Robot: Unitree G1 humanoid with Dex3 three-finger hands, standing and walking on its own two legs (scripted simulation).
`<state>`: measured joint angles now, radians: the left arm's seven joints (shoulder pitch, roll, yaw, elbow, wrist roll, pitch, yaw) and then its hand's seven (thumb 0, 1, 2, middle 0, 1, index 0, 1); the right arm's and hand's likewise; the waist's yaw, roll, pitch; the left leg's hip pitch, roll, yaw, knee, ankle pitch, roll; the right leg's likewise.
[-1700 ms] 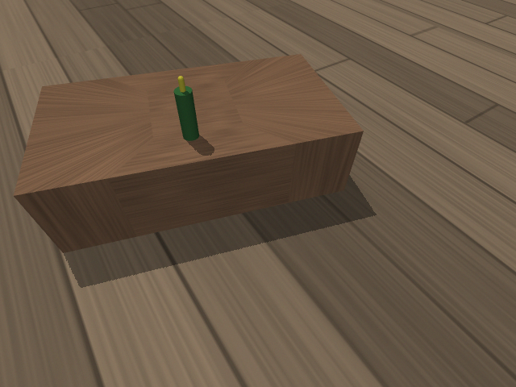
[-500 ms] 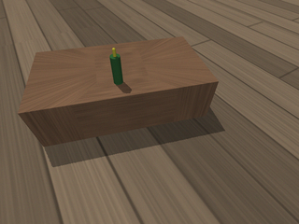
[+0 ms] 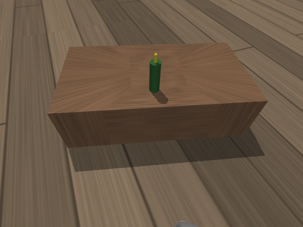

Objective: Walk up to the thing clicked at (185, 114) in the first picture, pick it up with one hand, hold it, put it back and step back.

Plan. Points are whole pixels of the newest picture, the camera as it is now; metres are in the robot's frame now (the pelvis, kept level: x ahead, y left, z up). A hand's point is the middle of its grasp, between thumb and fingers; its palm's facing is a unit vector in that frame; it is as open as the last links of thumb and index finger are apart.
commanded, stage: walk up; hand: right
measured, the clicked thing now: (154, 72) +1.02 -0.04 -0.24
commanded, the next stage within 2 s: none
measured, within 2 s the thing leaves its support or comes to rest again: neither
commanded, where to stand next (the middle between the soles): +0.52 +0.12 m, yaw +6 degrees
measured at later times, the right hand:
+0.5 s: hand (209, 158) +0.37 -0.20 -0.13, palm faces -0.23 +0.88 -0.40, open 7.4 cm
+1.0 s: hand (201, 145) +0.45 -0.20 -0.16, palm faces -0.17 +0.92 -0.34, open 7.4 cm
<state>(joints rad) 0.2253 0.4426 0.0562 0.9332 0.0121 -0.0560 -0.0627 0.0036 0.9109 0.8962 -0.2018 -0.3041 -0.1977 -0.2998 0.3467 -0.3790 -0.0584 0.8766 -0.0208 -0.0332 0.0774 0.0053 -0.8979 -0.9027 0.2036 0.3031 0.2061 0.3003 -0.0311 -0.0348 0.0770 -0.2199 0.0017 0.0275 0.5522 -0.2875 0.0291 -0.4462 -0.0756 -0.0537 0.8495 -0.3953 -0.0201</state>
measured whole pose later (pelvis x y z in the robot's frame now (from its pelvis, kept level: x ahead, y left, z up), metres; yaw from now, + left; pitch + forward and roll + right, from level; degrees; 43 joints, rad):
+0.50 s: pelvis +0.20 +0.05 -0.01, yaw +8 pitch -2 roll -1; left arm 0.41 0.46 0.06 0.87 0.02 -0.08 -0.04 0.00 0.90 0.90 -0.21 -0.30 -0.20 -0.30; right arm 0.20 -0.44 -0.09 0.82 -0.02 -0.04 0.09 0.01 -0.90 -0.90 0.20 0.30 0.20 0.30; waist 0.07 -0.01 0.09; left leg -0.42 0.04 0.04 0.62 -0.17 0.02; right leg -0.12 -0.15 -0.15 0.67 -0.46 0.02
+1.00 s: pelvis +0.38 +0.07 -0.01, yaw +9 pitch -3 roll +0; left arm 0.27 0.41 0.06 0.84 0.02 -0.10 -0.05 0.00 0.91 0.90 -0.20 -0.30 -0.20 -0.30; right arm 0.37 -0.42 -0.05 0.83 -0.01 -0.03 0.04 0.01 -0.90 -0.90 0.20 0.30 0.20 0.30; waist -0.02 0.05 0.09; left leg -0.27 0.01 0.01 0.92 -0.49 0.04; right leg -0.38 -0.03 -0.07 0.65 -0.23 -0.04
